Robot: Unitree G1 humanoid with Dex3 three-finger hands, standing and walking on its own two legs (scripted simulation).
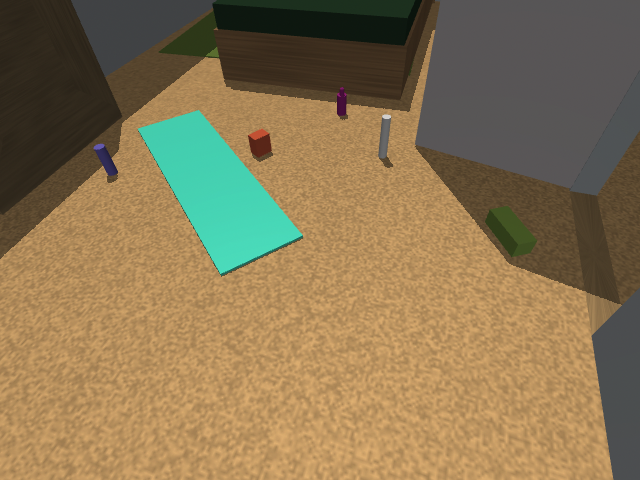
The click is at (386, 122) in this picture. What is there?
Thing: slim round
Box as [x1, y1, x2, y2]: [378, 114, 390, 157]
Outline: 387,114 382,116 378,153 379,157 386,156 390,116
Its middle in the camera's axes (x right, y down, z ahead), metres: +0.33 -0.54 +2.03
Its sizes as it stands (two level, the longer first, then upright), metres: 0.045 0.045 0.238
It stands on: the floor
